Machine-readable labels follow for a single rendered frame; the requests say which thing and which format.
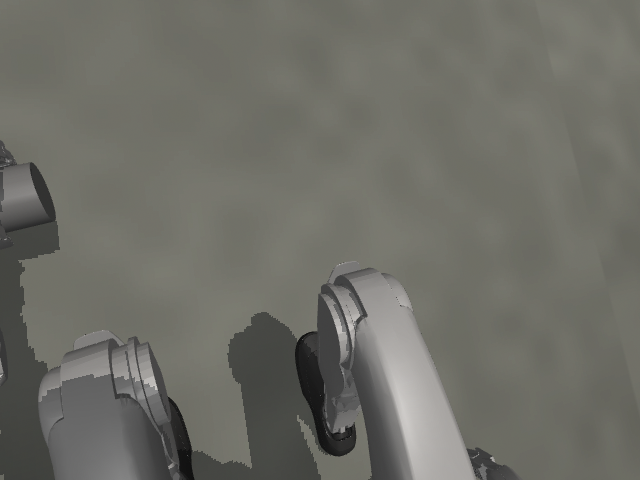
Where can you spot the right robot hand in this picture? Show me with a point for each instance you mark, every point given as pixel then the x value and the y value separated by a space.
pixel 485 467

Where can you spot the left robot foot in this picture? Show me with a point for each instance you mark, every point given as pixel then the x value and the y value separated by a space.
pixel 182 441

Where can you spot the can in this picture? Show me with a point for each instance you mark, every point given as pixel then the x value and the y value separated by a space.
pixel 25 200

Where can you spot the right robot foot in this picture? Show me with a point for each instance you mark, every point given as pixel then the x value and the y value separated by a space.
pixel 312 386

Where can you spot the left robot hand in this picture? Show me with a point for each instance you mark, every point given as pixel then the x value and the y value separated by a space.
pixel 6 159

